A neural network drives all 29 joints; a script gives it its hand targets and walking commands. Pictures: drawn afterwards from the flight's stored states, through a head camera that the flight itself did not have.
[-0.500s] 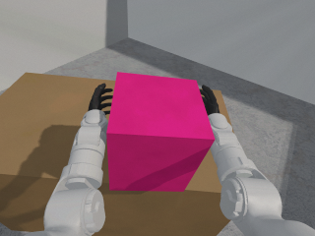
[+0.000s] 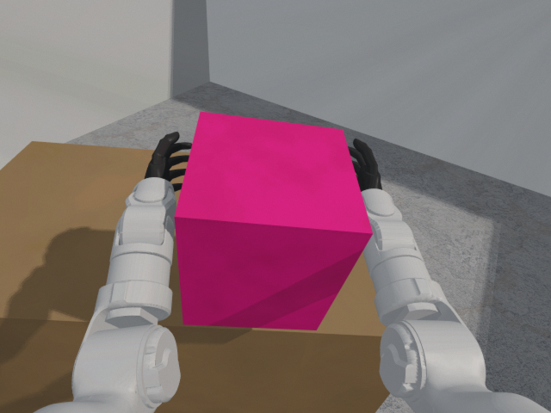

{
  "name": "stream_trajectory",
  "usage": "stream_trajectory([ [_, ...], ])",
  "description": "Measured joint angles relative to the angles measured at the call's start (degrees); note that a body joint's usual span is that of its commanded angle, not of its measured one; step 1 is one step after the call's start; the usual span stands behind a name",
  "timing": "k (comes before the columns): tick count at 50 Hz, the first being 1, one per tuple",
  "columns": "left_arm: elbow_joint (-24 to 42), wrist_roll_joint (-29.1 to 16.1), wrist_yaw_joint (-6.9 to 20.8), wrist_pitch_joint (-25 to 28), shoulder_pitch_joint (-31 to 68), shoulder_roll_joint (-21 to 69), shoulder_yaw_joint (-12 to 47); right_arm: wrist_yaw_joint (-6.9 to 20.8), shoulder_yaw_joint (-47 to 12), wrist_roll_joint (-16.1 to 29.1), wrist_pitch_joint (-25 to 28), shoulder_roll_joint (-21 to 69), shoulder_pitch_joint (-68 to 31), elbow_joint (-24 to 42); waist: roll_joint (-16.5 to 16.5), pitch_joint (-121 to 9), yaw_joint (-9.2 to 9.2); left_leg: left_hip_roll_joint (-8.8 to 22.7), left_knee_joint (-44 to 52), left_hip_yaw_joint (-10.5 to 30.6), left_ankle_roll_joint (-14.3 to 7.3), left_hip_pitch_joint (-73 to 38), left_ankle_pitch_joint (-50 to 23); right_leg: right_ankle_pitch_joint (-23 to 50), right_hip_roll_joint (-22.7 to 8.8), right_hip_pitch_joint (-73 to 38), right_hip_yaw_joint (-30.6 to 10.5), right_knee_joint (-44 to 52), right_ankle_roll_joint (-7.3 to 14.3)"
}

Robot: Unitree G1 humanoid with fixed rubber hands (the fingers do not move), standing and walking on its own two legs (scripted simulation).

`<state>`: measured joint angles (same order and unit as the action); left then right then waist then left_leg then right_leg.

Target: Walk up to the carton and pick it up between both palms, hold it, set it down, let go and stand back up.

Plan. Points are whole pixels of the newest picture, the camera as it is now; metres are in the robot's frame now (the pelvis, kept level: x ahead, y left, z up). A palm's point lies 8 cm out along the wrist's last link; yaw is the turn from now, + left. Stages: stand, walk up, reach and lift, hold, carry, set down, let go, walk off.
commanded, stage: reach and lift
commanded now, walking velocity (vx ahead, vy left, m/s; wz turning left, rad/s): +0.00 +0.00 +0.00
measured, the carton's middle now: (262, 228) +0.35 +0.04 +0.12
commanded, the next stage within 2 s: hold in 0.88 s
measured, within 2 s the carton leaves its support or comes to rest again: neither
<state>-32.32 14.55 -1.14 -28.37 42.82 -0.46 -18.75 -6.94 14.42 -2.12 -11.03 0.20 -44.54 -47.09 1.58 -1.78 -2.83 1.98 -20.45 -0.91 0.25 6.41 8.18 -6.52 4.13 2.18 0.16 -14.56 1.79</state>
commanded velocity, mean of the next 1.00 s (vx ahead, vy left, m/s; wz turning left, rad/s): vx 0.00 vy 0.00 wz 0.00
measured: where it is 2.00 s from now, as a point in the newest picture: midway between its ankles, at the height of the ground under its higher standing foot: outside the picture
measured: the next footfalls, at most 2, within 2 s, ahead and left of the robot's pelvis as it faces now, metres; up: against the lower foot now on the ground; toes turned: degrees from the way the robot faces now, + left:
none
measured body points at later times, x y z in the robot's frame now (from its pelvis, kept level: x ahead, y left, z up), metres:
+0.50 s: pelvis +0.00 +0.00 +0.00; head -0.04 +0.03 +0.45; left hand +0.39 +0.20 +0.18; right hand +0.41 -0.11 +0.17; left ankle +0.04 +0.12 -0.75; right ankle +0.02 -0.09 -0.75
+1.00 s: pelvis +0.00 +0.00 +0.00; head -0.06 +0.03 +0.44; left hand +0.38 +0.20 +0.20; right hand +0.40 -0.11 +0.20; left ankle +0.04 +0.12 -0.75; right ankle +0.02 -0.09 -0.75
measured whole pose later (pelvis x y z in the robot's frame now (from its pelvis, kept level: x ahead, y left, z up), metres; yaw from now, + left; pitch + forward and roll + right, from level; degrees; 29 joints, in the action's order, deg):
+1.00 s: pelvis +0.00 +0.00 +0.00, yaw +0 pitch -8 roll -1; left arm -22.7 13.7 -1.0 -37.8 42.9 -1.2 -16.1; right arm -8.1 13.0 2.8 -17.5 0.0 -44.7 -40.0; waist 2.1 -0.2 -1.8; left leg 1.6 -20.4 -0.9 0.0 3.8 8.6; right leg -6.9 3.8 -0.5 0.2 -14.6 1.8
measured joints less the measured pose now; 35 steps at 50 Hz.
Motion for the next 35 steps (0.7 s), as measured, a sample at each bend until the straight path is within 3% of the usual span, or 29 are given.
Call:
stream_trajectory([
  [13,5.42,-1.16,-0.40,-3.14,0.01,-0.40,1.62,-0.39,-0.40,1.95,-0.66,0.32,0.51,3.76,0.28,0.77,0.20,-0.37,0.01,0.00,-0.15,-0.59,0.01,-0.02,-0.35,-0.63,0.01,0.01,-0.03],
  [22,5.22,0.05,0.80,-5.29,0.01,-0.41,1.31,-0.46,-0.41,1.96,-3.34,0.32,0.30,3.77,0.45,2.29,0.45,-0.38,0.01,0.00,-0.28,-1.10,0.06,-0.05,-0.36,-1.16,0.01,0.03,-0.07],
  [29,6.78,-1.75,-0.89,-5.41,0.08,-0.75,2.92,-0.47,-0.40,3.02,-2.49,0.13,0.48,5.00,0.45,2.08,0.90,-0.39,0.01,0.00,-0.28,-1.03,0.22,-0.27,-0.36,-1.07,0.01,-0.01,0.11],
  [35,7.03,-1.79,-0.77,-5.55,0.08,-0.75,2.85,-0.67,-0.47,3.30,-4.59,-0.08,-0.13,6.62,0.45,1.63,1.05,-0.39,0.01,0.00,-0.28,-1.32,0.41,-0.45,-0.36,-1.37,0.01,-0.01,0.08],
])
